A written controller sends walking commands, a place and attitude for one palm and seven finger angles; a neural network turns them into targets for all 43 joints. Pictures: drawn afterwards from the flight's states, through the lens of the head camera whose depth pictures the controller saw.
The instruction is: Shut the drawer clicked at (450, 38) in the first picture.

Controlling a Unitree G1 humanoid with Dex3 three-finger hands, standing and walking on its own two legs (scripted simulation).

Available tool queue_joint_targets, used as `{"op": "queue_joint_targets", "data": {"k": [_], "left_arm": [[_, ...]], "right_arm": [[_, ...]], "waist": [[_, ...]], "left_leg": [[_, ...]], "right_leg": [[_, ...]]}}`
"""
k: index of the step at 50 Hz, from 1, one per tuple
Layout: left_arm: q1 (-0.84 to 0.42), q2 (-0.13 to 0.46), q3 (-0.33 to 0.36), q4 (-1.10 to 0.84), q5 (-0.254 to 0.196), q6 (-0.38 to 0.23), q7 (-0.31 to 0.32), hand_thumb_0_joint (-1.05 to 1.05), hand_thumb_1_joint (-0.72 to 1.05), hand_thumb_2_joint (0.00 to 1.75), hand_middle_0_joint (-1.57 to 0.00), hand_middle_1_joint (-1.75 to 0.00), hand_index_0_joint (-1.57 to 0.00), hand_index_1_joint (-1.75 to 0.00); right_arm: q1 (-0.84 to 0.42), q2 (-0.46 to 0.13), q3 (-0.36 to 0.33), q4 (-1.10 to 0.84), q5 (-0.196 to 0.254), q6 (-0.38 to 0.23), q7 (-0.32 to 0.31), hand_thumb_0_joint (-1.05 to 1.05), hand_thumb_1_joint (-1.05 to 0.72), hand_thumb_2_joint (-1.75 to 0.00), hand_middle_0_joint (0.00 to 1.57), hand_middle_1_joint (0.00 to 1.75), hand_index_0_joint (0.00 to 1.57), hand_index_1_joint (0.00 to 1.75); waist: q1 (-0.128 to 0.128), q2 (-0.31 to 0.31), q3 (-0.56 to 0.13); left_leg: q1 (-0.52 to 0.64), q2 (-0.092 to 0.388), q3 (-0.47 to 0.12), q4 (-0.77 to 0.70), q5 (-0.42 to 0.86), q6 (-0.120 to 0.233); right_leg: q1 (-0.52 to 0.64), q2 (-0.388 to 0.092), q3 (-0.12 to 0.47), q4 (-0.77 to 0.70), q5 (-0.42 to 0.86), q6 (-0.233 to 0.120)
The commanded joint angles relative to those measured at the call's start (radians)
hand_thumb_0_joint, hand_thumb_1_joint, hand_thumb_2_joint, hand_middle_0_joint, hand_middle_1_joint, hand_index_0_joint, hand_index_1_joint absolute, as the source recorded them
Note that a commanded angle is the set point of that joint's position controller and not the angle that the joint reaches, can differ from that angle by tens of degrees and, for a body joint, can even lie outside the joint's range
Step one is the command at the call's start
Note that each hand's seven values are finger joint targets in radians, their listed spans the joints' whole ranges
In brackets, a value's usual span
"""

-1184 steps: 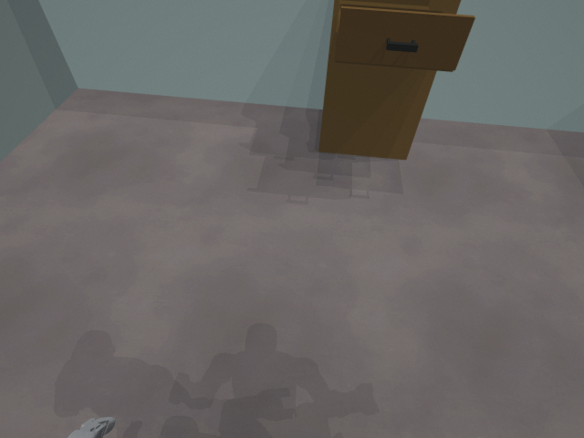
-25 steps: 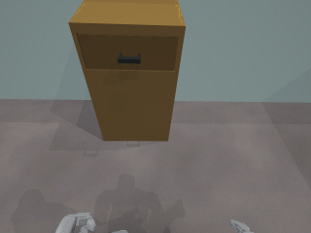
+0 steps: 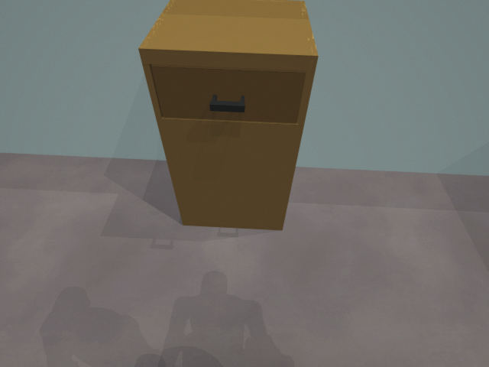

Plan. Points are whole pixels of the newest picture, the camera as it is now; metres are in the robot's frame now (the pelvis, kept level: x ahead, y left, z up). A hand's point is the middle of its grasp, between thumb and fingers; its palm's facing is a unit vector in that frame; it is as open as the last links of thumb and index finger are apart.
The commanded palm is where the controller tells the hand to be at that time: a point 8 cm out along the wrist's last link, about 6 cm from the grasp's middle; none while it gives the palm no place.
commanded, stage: let the arm hang, fingers relaxed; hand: left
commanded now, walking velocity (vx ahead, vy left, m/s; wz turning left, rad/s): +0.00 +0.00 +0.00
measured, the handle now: (228, 102) +0.83 +0.10 -0.03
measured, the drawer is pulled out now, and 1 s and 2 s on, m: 0.00 0.00 0.00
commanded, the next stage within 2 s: look to check the result in 0.36 s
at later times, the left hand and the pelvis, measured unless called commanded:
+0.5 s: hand out of the picture -0.01 +0.15 -0.18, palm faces +0.02 -0.98 -0.18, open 7.4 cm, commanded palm none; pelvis +0.00 -0.01 +0.00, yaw -1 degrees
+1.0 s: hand out of the picture +0.00 +0.13 -0.18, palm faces +0.03 -0.99 -0.17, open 7.4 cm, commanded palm none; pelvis +0.01 -0.03 +0.00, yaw -1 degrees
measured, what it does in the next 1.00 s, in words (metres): stands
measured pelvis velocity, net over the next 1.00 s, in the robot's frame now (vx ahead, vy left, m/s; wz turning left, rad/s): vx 0.01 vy -0.03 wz -0.01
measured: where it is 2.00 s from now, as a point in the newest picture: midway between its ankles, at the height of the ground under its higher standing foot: outside the picture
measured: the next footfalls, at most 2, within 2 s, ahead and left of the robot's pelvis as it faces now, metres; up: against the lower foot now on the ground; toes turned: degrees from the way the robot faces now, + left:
none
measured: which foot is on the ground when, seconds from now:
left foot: down 0.00-1.00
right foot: down 0.00-1.00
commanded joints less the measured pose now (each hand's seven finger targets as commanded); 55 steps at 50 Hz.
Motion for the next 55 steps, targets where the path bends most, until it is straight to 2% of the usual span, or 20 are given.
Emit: {"op": "queue_joint_targets", "data": {"k": [1, 4, 7, 10, 15, 19, 26, 29, 35, 40, 44, 52, 55], "left_arm": [[0.053, 0.088, 0.015, -0.008, 0.005, -0.021, 0.006, 0.0, 0.9, 0.9, -0.2, -0.3, -0.2, -0.3], [0.049, 0.078, 0.016, 0.001, 0.005, -0.02, 0.006, 0.0, 0.9, 0.9, -0.2, -0.3, -0.2, -0.3], [0.048, 0.07, 0.017, 0.005, 0.005, -0.023, 0.007, 0.0, 0.9, 0.9, -0.2, -0.3, -0.2, -0.3], [0.043, 0.067, 0.019, 0.006, 0.004, -0.024, 0.006, 0.0, 0.9, 0.9, -0.2, -0.3, -0.2, -0.3], [0.045, 0.059, 0.019, 0.01, 0.002, -0.024, 0.008, 0.0, 0.9, 0.9, -0.2, -0.3, -0.2, -0.3], [0.047, 0.056, 0.02, 0.011, 0.001, -0.025, 0.008, 0.0, 0.9, 0.9, -0.2, -0.3, -0.2, -0.3], [0.055, 0.06, 0.022, 0.014, 0.001, -0.028, 0.012, 0.0, 0.9, 0.9, -0.2, -0.3, -0.2, -0.3], [0.051, 0.055, 0.022, 0.018, 0.0, -0.028, 0.012, 0.0, 0.9, 0.9, -0.2, -0.3, -0.2, -0.3], [0.049, 0.057, 0.023, 0.019, 0.001, -0.028, 0.012, 0.0, 0.9, 0.9, -0.2, -0.3, -0.2, -0.3], [0.049, 0.061, 0.024, 0.019, 0.0, -0.033, 0.012, 0.0, 0.9, 0.9, -0.2, -0.3, -0.2, -0.3], [0.046, 0.062, 0.023, 0.019, 0.001, -0.034, 0.012, 0.0, 0.9, 0.9, -0.2, -0.3, -0.2, -0.3], [0.042, 0.073, 0.026, 0.016, 0.0, -0.039, 0.012, 0.0, 0.9, 0.9, -0.2, -0.3, -0.2, -0.3], [0.036, 0.075, 0.025, 0.016, -0.001, -0.038, 0.011, 0.0, 0.9, 0.9, -0.2, -0.3, -0.2, -0.3]], "right_arm": [[0.069, -0.092, -0.013, -0.009, 0.005, -0.016, -0.005, 0.0, -0.9, -0.9, 0.2, 0.3, 0.2, 0.3], [0.069, -0.08, -0.011, 0.002, 0.002, -0.017, -0.006, 0.0, -0.9, -0.9, 0.2, 0.3, 0.2, 0.3], [0.074, -0.076, -0.011, 0.007, 0.002, -0.018, -0.007, 0.0, -0.9, -0.9, 0.2, 0.3, 0.2, 0.3], [0.081, -0.07, -0.01, 0.014, 0.001, -0.02, -0.008, 0.0, -0.9, -0.9, 0.2, 0.3, 0.2, 0.3], [0.091, -0.065, -0.01, 0.02, 0.002, -0.019, -0.01, 0.0, -0.9, -0.9, 0.2, 0.3, 0.2, 0.3], [0.102, -0.062, -0.011, 0.025, 0.003, -0.02, -0.011, 0.0, -0.9, -0.9, 0.2, 0.3, 0.2, 0.3], [0.108, -0.061, -0.013, 0.035, 0.006, -0.022, -0.013, 0.0, -0.9, -0.9, 0.2, 0.3, 0.2, 0.3], [0.114, -0.052, -0.011, 0.042, 0.004, -0.021, -0.014, 0.0, -0.9, -0.9, 0.2, 0.3, 0.2, 0.3], [0.108, -0.054, -0.012, 0.042, 0.003, -0.019, -0.013, 0.0, -0.9, -0.9, 0.2, 0.3, 0.2, 0.3], [0.101, -0.057, -0.013, 0.041, 0.003, -0.02, -0.013, 0.0, -0.9, -0.9, 0.2, 0.3, 0.2, 0.3], [0.091, -0.059, -0.013, 0.04, 0.003, -0.019, -0.013, 0.0, -0.9, -0.9, 0.2, 0.3, 0.2, 0.3], [0.074, -0.071, -0.015, 0.037, 0.005, -0.023, -0.015, 0.0, -0.9, -0.9, 0.2, 0.3, 0.2, 0.3], [0.069, -0.076, -0.013, 0.039, 0.004, -0.022, -0.015, 0.0, -0.9, -0.9, 0.2, 0.3, 0.2, 0.3]], "waist": [[-0.007, 0.008, 0.06], [-0.007, 0.014, 0.074], [-0.007, -0.009, 0.083], [-0.007, 0.018, 0.07], [-0.009, 0.022, 0.071], [-0.009, -0.005, 0.063], [-0.007, -0.006, 0.051], [-0.01, -0.001, 0.056], [-0.01, 0.005, 0.079], [-0.011, -0.012, 0.056], [-0.012, -0.005, 0.067], [-0.011, -0.002, 0.036], [-0.01, -0.013, 0.051]], "left_leg": [[0.032, 0.112, -0.107, -0.105, -0.034, 0.012], [0.013, 0.108, -0.106, -0.114, -0.052, 0.011], [0.017, 0.107, -0.096, -0.105, -0.039, 0.009], [0.019, 0.104, -0.096, -0.103, -0.026, 0.007], [0.02, 0.109, -0.098, -0.102, -0.029, 0.007], [0.028, 0.112, -0.096, -0.1, -0.021, 0.008], [0.047, 0.113, -0.088, -0.084, 0.034, 0.008], [0.041, 0.113, -0.086, -0.091, 0.015, 0.006], [0.04, 0.11, -0.081, -0.09, 0.0, 0.003], [0.058, 0.111, -0.076, -0.073, 0.043, 0.001], [0.06, 0.112, -0.073, -0.072, 0.052, -0.001], [0.083, 0.119, -0.07, -0.064, 0.1, -0.002], [0.072, 0.117, -0.069, -0.071, 0.087, -0.005]], "right_leg": [[-0.094, -0.077, 0.083, -0.109, -0.038, -0.041], [-0.089, -0.078, 0.084, -0.108, -0.032, -0.04], [-0.096, -0.08, 0.084, -0.115, -0.04, -0.04], [-0.085, -0.079, 0.091, -0.113, -0.028, -0.042], [-0.084, -0.075, 0.09, -0.111, -0.027, -0.044], [-0.081, -0.073, 0.089, -0.107, -0.019, -0.044], [-0.074, -0.073, 0.091, -0.104, 0.007, -0.046], [-0.071, -0.074, 0.092, -0.11, -0.008, -0.046], [-0.088, -0.075, 0.095, -0.118, -0.026, -0.047], [-0.074, -0.079, 0.102, -0.125, 0.006, -0.048], [-0.08, -0.079, 0.106, -0.128, 0.017, -0.047], [-0.049, -0.084, 0.102, -0.123, 0.094, -0.043], [-0.048, -0.081, 0.103, -0.129, 0.082, -0.043]]}}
